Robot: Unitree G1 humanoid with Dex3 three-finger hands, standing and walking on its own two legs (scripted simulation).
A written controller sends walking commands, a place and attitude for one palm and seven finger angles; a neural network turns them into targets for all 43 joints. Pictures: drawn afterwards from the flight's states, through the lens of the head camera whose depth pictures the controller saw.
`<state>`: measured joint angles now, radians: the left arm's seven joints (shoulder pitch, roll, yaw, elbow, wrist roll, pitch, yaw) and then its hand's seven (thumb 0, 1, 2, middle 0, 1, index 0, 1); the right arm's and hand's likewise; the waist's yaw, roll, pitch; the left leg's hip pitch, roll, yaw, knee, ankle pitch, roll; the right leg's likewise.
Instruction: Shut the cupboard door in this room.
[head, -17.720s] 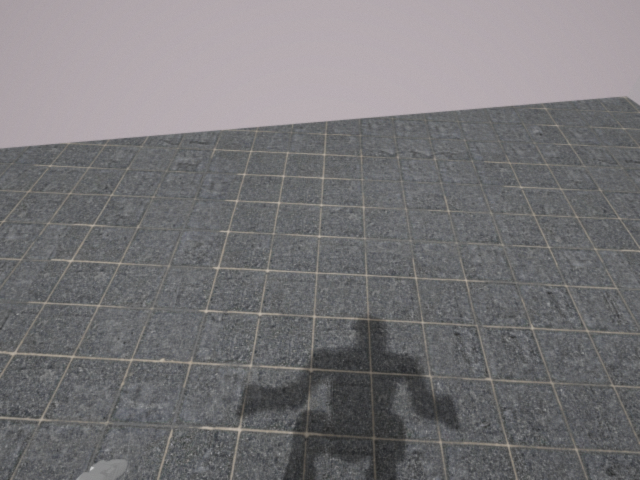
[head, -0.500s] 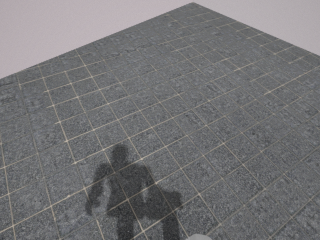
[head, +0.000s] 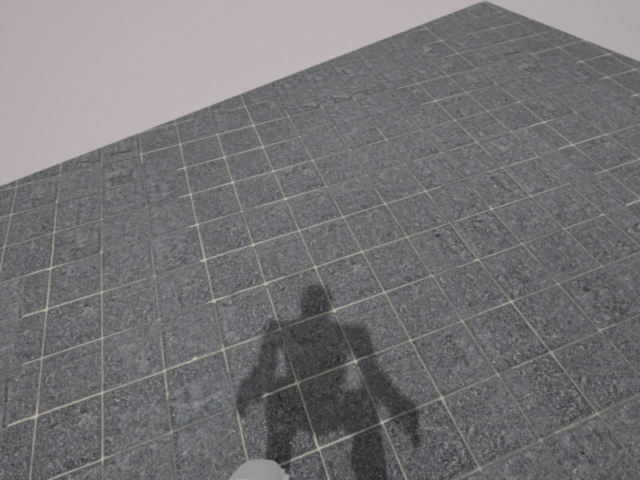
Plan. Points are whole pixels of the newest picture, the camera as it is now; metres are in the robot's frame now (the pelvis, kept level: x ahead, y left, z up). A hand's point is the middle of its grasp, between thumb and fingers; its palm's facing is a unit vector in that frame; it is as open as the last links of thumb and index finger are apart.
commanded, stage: turn or walk to find it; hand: left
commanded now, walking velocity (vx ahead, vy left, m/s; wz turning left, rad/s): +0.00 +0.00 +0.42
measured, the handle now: out of the picture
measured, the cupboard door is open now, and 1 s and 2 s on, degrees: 84 84 84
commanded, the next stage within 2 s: stand and wait in 1.22 s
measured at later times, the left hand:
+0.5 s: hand out of the picture +0.02 +0.26 -0.16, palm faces +0.23 -0.93 -0.27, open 7.4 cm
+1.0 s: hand out of the picture -0.09 +0.17 -0.16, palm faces +0.45 -0.85 -0.27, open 7.3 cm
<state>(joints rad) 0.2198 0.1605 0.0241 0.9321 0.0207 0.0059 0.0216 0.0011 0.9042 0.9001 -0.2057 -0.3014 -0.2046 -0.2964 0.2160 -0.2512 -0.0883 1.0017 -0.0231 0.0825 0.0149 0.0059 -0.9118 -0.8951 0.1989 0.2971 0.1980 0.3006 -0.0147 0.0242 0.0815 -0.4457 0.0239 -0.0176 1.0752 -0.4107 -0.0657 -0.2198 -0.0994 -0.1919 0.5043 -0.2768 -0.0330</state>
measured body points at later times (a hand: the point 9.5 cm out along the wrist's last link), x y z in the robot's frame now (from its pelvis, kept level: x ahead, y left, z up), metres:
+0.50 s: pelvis -0.02 +0.03 +0.00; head +0.01 +0.03 +0.45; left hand +0.00 +0.31 -0.14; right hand +0.11 -0.19 -0.15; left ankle -0.03 +0.15 -0.74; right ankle +0.00 -0.10 -0.69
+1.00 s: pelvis -0.04 -0.02 +0.00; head +0.00 -0.03 +0.45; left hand -0.11 +0.22 -0.14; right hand +0.11 -0.24 -0.16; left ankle -0.14 +0.11 -0.68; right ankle +0.01 -0.09 -0.74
